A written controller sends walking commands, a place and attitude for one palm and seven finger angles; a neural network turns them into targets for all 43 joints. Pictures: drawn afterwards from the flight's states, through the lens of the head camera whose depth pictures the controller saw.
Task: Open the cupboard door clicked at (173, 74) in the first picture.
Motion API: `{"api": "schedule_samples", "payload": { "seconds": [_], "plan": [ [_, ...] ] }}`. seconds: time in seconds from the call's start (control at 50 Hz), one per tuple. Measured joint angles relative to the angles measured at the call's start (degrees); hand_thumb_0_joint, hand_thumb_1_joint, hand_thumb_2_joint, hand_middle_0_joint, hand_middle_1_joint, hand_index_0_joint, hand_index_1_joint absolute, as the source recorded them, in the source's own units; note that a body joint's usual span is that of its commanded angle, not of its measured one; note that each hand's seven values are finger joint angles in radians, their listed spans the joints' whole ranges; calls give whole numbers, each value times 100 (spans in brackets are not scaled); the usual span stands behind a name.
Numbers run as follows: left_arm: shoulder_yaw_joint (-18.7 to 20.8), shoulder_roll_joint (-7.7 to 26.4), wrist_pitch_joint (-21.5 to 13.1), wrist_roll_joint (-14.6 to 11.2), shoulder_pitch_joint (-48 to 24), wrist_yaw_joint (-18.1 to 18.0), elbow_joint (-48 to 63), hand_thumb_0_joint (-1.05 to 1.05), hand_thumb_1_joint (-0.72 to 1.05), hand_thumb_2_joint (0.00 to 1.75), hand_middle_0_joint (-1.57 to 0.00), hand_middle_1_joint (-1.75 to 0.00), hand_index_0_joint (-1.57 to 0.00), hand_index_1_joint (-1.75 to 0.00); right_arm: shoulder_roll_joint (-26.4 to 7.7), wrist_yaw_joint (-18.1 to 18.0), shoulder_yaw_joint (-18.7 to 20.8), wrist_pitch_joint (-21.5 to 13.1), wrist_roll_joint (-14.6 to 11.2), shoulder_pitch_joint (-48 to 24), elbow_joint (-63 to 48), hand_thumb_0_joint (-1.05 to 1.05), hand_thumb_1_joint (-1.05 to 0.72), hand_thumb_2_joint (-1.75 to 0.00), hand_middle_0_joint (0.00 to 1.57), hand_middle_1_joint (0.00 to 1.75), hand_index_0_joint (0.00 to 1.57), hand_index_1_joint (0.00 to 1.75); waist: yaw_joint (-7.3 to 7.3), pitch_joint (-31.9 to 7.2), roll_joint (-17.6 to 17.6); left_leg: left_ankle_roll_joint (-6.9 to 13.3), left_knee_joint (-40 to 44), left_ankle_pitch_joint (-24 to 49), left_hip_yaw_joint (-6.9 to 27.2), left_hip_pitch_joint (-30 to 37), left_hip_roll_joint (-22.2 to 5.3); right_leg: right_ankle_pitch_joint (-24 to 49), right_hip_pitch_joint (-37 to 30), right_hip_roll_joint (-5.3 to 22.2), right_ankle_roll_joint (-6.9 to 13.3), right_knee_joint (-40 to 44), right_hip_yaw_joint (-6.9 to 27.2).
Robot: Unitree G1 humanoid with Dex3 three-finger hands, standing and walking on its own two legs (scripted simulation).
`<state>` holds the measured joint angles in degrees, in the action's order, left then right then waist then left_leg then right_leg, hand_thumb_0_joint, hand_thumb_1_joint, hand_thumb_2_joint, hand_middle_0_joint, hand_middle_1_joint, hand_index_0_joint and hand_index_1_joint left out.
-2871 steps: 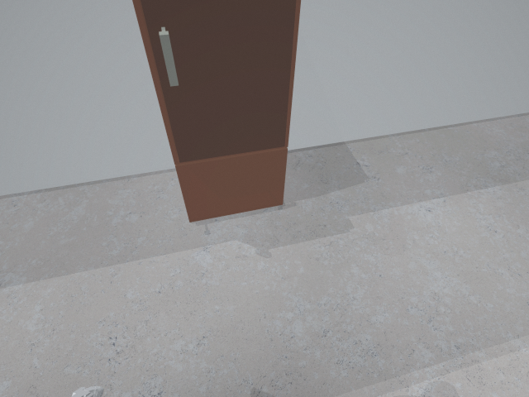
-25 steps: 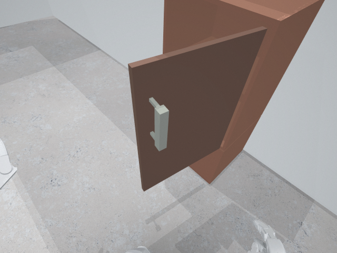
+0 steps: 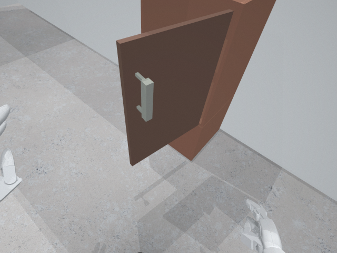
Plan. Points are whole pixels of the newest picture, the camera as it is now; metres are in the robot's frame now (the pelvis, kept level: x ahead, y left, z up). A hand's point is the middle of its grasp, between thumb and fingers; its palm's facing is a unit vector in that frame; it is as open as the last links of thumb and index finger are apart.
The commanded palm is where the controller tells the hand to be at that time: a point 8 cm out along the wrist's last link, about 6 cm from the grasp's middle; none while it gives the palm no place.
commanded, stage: stop stepping back and stand still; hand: left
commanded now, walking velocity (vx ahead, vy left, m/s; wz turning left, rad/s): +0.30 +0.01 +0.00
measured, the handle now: (142, 97) +0.53 +0.11 +0.05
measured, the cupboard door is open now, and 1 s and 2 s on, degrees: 79 79 79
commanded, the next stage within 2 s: let the arm hang, fingers relaxed in 1.08 s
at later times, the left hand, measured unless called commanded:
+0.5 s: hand out of the picture +0.13 +0.27 +0.17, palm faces +0.45 -0.76 -0.47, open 7.4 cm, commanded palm +0.06 +0.30 +0.17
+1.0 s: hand (15, 205) +0.16 +0.24 +0.16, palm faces +0.41 -0.77 -0.49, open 7.4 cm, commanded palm +0.10 +0.28 +0.17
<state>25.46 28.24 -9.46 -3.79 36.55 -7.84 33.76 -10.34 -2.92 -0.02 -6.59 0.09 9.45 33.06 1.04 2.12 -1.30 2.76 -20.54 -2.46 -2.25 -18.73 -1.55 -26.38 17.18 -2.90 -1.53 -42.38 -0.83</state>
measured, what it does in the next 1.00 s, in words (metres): steps on the spot: right foot, then left foot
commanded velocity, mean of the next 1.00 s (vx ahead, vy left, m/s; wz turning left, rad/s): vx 0.10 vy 0.00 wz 0.00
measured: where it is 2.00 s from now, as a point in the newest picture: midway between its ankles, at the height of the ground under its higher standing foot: outside the picture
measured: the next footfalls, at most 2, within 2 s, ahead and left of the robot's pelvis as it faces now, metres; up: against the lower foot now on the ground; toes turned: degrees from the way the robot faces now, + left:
right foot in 0.08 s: -0.02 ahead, -0.11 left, +0.00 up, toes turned +0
left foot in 0.34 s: +0.01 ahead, +0.10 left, +0.00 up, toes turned +3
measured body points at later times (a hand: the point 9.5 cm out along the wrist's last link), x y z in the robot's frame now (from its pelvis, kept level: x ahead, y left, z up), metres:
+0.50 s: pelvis -0.07 +0.00 -0.01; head -0.08 +0.02 +0.44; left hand +0.10 +0.31 +0.19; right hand +0.06 -0.23 -0.09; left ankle -0.06 +0.12 -0.74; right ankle -0.06 -0.10 -0.71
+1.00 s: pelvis -0.04 -0.02 -0.01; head -0.02 -0.01 +0.44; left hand +0.13 +0.28 +0.18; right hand +0.13 -0.27 -0.08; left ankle -0.03 +0.10 -0.74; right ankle -0.05 -0.09 -0.74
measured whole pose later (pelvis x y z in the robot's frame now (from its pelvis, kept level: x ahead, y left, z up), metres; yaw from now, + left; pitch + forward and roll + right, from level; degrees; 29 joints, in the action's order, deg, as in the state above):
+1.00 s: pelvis -0.04 -0.02 -0.01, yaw +0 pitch -1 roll +0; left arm 24.3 24.1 -12.8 -1.8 31.2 -8.7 27.6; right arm -13.1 -4.3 1.0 -6.4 0.1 10.3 34.8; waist 0.1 2.9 -0.8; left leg -0.1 -28.3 -14.2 -2.4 -13.1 -1.4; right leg -15.8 10.5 -2.3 3.1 -27.2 -4.2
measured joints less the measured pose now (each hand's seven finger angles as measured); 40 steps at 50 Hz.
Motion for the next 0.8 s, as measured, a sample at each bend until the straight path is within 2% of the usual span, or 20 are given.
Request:
{"api": "schedule_samples", "payload": {
  "seconds": [0.06, 0.08, 0.12, 0.16, 0.2, 0.26, 0.32, 0.34, 0.4, 0.46, 0.52, 0.6, 0.64, 0.68, 0.74, 0.8],
  "plan": [
    [-55, -39, 134, 52, -41, -67, -196, 1, 89, 90, -21, -30, -22, -30, 44, -81, -52, 13, 28, 251, 61, 1, -90, -90, 20, 30, 20, 30, 35, -168, -73, -101, 17, -228, 38, -119, 133, 6, -727, 71, 122, 1142, -213],
    [-37, -40, 160, 70, -65, -84, -226, 1, 89, 90, -21, -30, -21, -30, 54, -86, -69, 29, 41, 310, 68, 1, -90, -90, 20, 30, 20, 30, 25, -228, -158, -162, -142, -456, -9, -272, 216, 82, -936, 119, 225, 1614, -194],
    [-126, -227, 183, 88, -202, -80, -276, 1, 89, 90, -21, -30, -21, -30, -54, -80, -70, 91, 93, 302, 233, 1, -90, -90, 20, 30, 20, 30, -77, -200, -22, -295, -1032, -1107, 99, -655, 205, 984, -869, 67, 426, 1785, -209],
    [-245, -394, 138, 106, -282, -65, -337, 1, 89, 90, -21, -30, -21, -30, -123, -78, -58, 160, 96, 393, 486, 1, -90, -90, 20, 30, 20, 30, -189, -308, 23, -375, -2321, -1375, 199, -963, 240, 1133, -783, 60, 468, 1685, -181],
    [-315, -532, 54, 146, -393, -66, -503, 1, 89, 90, -21, -30, -22, -30, -155, -109, -38, 187, 76, 557, 659, 2, -90, -90, 20, 30, 20, 30, -256, -476, -6, -379, -3039, -1450, 145, -1000, 209, 1118, -743, 96, 428, 1685, -137],
    [-364, -646, -39, 239, -712, -109, -821, 1, 88, 90, -21, -30, -21, -30, -198, -214, 1, 145, 65, 761, 765, 2, -90, -90, 20, 30, 20, 30, -234, -616, -67, -257, -2693, -1683, -8, -547, 68, 1105, -651, 179, 404, 1623, -159],
    [-366, -696, -91, 275, -937, -178, -903, 1, 89, 90, -21, -30, -21, -30, -304, -300, 40, 29, 67, 854, 714, 2, -90, -90, 20, 30, 20, 30, -116, -616, -25, -123, -1435, -1890, -83, 264, -55, 981, -451, 216, 359, 1295, -237],
    [-329, -683, -115, 262, -964, -196, -851, 1, 89, 90, -21, -30, -21, -30, -335, -317, 63, -17, 70, 831, 662, 2, -90, -90, 20, 30, 20, 30, -49, -563, -5, -76, -1100, -1658, -44, 403, -50, 871, -323, 230, 321, 1053, -250],
    [-125, -522, -198, 266, -920, -207, -827, 1, 89, 90, -21, -30, -21, -30, -180, -285, 88, -111, 87, 660, 621, 2, -90, -90, 20, 30, 20, 30, 88, -330, -175, -131, -1175, -1349, -155, 419, 77, 175, 111, 252, 218, -134, -37],
    [-15, -357, -220, 291, -715, -169, -758, 2, 89, 90, -21, -30, -21, -30, 10, -188, 37, -225, 90, 662, 598, 2, -90, -90, 20, 30, 20, 30, 190, -289, -151, -151, -922, -1236, -131, 546, 52, 235, 401, 222, 139, -771, -119],
    [-15, -319, -245, 299, -462, -146, -618, 2, 89, 90, -21, -30, -21, -30, 110, -108, -59, -263, 79, 690, 569, 2, -90, -90, 20, 30, 20, 30, 142, -262, -54, -217, -724, -1133, -144, 621, -27, 424, 339, 264, 74, -333, -295],
    [-55, -277, -239, 307, -340, -127, -671, 1, 89, 90, -21, -30, -21, -30, 149, -97, -152, -206, 88, 684, 515, 2, -90, -90, 20, 30, 20, 30, 23, -213, 55, -314, -912, -1249, -171, 525, -70, 628, -227, 280, 80, 893, -443],
    [-92, -339, -231, 315, -453, -106, -810, 1, 89, 90, -21, -30, -21, -30, 87, -95, -157, -131, 92, 576, 543, 2, -90, -90, 20, 30, 20, 30, -42, -142, 196, -318, -1274, -1470, -121, 358, -139, 994, -304, 179, 360, 1126, -448],
    [-194, -469, -187, 283, -598, -81, -922, 1, 89, 90, -21, -30, -21, -30, 5, -63, -101, -49, 58, 456, 639, 2, -90, -90, 20, 30, 21, 30, -95, -93, 304, -281, -1994, -1899, 57, 104, -86, 1004, -283, 113, 538, 1065, -475],
    [-280, -658, -209, 260, -674, -87, -988, 1, 89, 90, -21, -30, -21, -30, -98, -38, -41, 28, 21, 324, 702, 2, -90, -90, 20, 30, 21, 30, -139, -51, 241, -299, -2894, -2052, 117, -171, 77, 1021, -387, 131, 583, 1203, -401],
    [-277, -693, -275, 260, -641, -110, -925, 1, 88, 90, -21, -30, -22, -30, -169, -90, -15, 44, 23, 254, 591, 2, -90, -90, 20, 30, 20, 30, -89, -6, 123, -279, -2383, -1861, 17, -34, 73, 1065, -516, 148, 573, 1353, -373]
  ]
}}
